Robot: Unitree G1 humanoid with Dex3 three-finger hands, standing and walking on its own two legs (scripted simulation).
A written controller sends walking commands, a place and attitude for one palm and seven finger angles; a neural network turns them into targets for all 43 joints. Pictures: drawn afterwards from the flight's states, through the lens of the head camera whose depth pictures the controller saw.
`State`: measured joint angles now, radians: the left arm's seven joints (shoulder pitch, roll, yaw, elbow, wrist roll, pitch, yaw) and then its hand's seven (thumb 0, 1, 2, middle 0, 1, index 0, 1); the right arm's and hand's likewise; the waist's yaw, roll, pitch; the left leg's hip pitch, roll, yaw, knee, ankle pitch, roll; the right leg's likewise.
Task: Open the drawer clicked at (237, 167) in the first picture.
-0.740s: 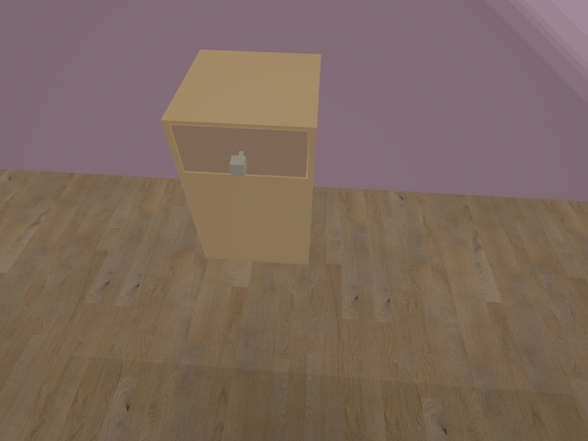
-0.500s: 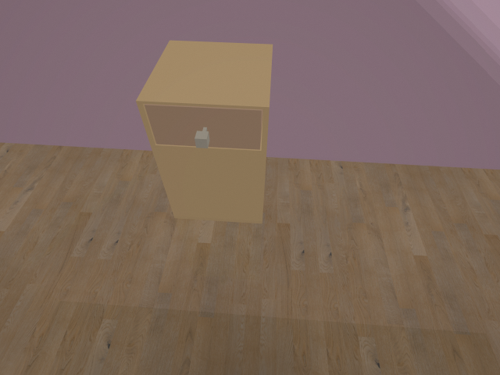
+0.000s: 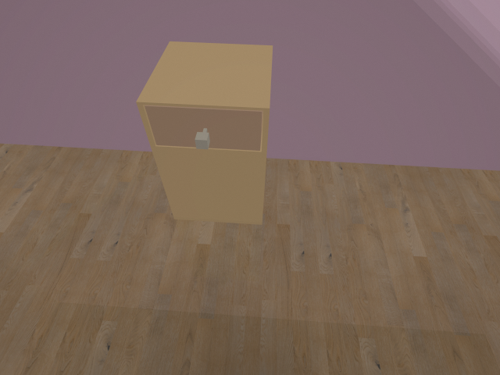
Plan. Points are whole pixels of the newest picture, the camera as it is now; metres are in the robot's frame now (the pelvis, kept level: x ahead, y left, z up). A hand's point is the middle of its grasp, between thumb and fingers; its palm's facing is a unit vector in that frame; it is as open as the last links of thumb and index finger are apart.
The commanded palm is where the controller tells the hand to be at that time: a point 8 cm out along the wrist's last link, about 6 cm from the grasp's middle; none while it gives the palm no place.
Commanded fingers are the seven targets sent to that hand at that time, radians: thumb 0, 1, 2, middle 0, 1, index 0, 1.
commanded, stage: look at it before walking up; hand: left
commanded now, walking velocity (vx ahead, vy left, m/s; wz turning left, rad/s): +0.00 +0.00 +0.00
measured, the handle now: (203, 136) +0.86 +0.20 -0.20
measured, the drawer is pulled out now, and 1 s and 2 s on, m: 0.00 0.00 0.00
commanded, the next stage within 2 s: take the last steps up to it in 0.10 s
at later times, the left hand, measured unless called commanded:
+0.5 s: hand out of the picture -0.01 +0.16 -0.18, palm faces +0.05 -0.98 -0.17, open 7.3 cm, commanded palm none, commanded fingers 0.00 0.90 0.90 -0.20 -0.30 -0.20 -0.30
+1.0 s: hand (153, 333) +0.22 +0.21 -0.17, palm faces +0.03 -0.98 -0.18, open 7.3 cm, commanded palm none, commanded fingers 0.00 0.90 0.90 -0.20 -0.30 -0.20 -0.30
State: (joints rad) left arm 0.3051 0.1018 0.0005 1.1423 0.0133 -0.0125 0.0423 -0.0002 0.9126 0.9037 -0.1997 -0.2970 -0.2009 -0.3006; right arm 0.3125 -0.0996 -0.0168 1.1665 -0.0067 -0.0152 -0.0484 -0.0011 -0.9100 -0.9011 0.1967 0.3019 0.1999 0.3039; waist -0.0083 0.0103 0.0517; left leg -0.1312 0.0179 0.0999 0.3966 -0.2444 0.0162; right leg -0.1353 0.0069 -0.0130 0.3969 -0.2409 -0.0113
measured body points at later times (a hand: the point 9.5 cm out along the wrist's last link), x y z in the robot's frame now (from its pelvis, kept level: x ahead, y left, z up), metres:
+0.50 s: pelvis +0.03 +0.00 -0.01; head +0.05 -0.01 +0.44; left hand -0.01 +0.21 -0.17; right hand -0.04 -0.20 -0.18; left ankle -0.02 +0.10 -0.74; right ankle -0.02 -0.11 -0.74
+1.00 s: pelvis +0.16 +0.02 -0.01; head +0.21 +0.02 +0.44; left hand +0.22 +0.26 -0.16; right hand +0.17 -0.20 -0.16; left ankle +0.16 +0.14 -0.74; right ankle +0.19 -0.10 -0.70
